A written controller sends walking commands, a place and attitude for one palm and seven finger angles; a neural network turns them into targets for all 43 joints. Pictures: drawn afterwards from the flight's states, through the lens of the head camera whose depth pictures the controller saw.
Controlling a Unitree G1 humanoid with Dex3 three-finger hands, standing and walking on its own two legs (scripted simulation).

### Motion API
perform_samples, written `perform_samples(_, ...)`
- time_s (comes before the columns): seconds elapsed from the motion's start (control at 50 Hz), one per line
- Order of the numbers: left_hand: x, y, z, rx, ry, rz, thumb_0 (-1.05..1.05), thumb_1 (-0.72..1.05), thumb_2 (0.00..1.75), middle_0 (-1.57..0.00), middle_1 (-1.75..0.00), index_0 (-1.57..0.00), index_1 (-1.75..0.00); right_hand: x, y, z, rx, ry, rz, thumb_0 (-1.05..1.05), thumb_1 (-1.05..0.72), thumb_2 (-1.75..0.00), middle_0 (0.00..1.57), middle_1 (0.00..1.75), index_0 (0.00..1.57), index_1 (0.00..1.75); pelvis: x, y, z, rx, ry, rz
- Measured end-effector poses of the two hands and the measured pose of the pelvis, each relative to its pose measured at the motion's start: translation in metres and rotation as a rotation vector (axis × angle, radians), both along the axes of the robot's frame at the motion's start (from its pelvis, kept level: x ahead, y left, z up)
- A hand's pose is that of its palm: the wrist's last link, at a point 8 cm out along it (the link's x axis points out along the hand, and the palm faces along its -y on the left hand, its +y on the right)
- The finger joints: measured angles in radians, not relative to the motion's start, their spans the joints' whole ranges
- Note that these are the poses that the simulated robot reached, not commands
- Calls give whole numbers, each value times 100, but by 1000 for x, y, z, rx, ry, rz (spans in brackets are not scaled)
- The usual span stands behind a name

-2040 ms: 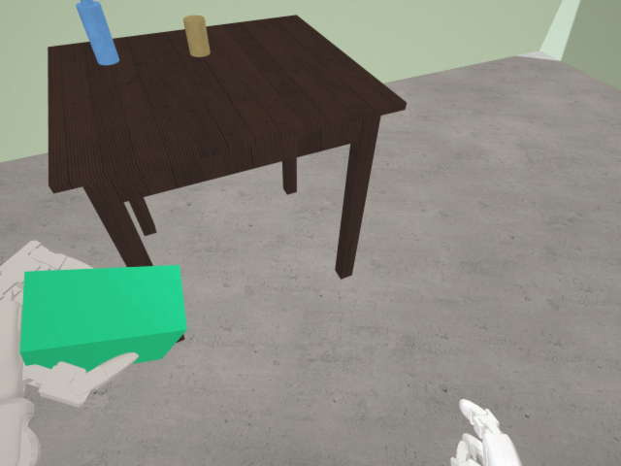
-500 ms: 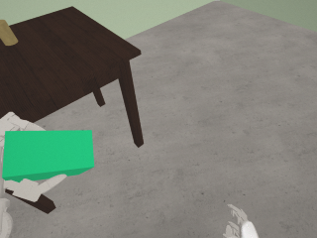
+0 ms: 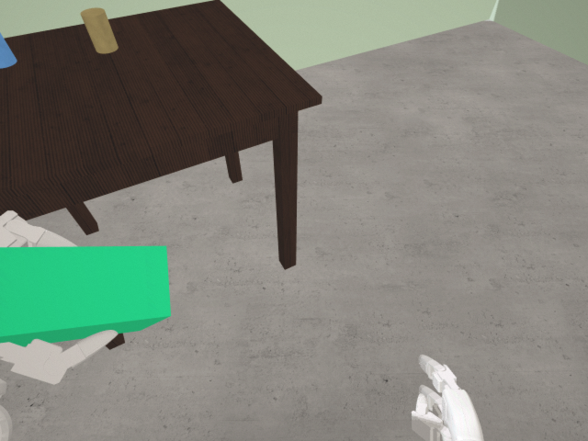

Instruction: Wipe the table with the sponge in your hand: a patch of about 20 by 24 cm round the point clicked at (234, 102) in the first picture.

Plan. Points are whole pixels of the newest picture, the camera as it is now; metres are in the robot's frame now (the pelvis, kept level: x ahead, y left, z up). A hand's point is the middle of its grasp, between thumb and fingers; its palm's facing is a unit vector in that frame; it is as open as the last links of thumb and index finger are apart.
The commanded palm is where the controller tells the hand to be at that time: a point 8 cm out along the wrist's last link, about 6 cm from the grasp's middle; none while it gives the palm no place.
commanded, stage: take the last steps up to it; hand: left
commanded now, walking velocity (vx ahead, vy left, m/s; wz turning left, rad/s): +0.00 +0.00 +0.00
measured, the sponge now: (108, 296) +0.22 +0.20 +0.16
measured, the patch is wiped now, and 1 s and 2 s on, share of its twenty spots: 0.00 0.00 0.00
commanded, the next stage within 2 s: none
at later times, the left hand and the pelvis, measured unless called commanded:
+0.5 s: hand (24, 377) +0.14 +0.22 +0.18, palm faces +0.54 -0.75 -0.39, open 10.5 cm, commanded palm +0.09 +0.26 +0.18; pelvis -0.04 -0.04 +0.01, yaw +7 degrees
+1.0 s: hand (91, 310) +0.20 +0.20 +0.17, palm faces +0.47 -0.75 -0.47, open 10.4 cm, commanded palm +0.14 +0.24 +0.18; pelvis +0.02 -0.06 +0.01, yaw +8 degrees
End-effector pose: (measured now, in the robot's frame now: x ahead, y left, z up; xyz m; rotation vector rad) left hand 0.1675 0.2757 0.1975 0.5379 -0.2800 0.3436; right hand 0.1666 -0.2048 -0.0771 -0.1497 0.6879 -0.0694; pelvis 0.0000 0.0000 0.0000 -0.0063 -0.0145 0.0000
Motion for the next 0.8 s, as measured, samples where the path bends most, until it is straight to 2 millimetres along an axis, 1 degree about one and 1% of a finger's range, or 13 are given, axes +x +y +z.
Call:
perform_samples(0.06,-13,-12,-6,6,13,49,-1,-52,98,-70,-134,-71,-134,-1,-8,-13,27,1,35,1,-90,-90,20,30,20,30,-9,-17,-6,1,-14,13)
perform_samples(0.1,-20,-21,-10,-24,25,74,-1,-52,98,-70,-134,-71,-134,-6,-18,-19,27,32,47,1,-90,-90,20,30,20,30,-15,-25,-5,9,-20,33)
perform_samples(0.2,-35,-39,-11,-56,55,81,-1,-52,98,-70,-134,-71,-134,-25,-47,-16,-21,104,37,2,-90,-90,20,30,20,30,-24,-38,6,46,-7,69)
perform_samples(0.3,-49,-40,-2,-9,55,93,-1,-52,98,-70,-134,-71,-134,-39,-73,-8,-82,128,13,2,-90,-90,20,30,20,30,-30,-47,13,59,19,104)
perform_samples(0.38,-63,-33,3,-2,21,131,-1,-52,98,-70,-134,-71,-134,-43,-84,-1,-125,126,17,2,-91,-90,20,30,20,30,-34,-48,14,60,34,120)
perform_samples(0.42,-69,-29,4,-13,-3,149,-1,-52,98,-70,-134,-71,-134,-42,-85,2,-141,119,24,2,-91,-90,20,30,20,30,-36,-46,13,59,36,125)
perform_samples(0.48,-74,-22,1,-40,-38,166,-1,-52,98,-70,-134,-71,-134,-39,-78,6,-154,96,35,2,-91,-90,20,30,20,30,-38,-41,11,53,27,128)
perform_samples(0.56,-73,-14,-7,-56,-96,152,-1,-52,98,-70,-134,-71,-134,-32,-61,4,-137,29,37,2,-91,-90,20,30,20,30,-39,-33,-2,38,-3,125)
perform_samples(0.62,-67,-11,-8,-35,-82,153,-1,-52,98,-70,-134,-71,-134,-30,-44,0,-76,20,45,2,-91,-90,20,30,20,30,-33,-36,-1,36,-10,142)
perform_samples(0.68,-62,-14,-5,-19,-57,161,-1,-52,98,-70,-134,-71,-134,-27,-29,-7,-19,35,73,2,-90,-90,20,30,20,30,-24,-40,1,24,-9,142)
perform_samples(0.72,-58,-21,-2,1,-48,162,-1,-52,98,-70,-134,-71,-134,-24,-24,-14,10,48,93,2,-90,-90,20,30,20,30,-17,-44,0,17,-12,135)
perform_samples(0.76,-53,-29,-1,31,-48,162,-1,-52,98,-70,-134,-71,-134,-18,-24,-25,31,62,111,2,-90,-90,20,30,20,30,-10,-50,-6,15,-17,136)
perform_samples(0.8,-46,-36,-5,45,-54,162,-1,-52,98,-70,-134,-71,-134,-11,-28,-38,34,89,130,1,-90,-90,20,30,20,30,-7,-56,-13,7,-24,150)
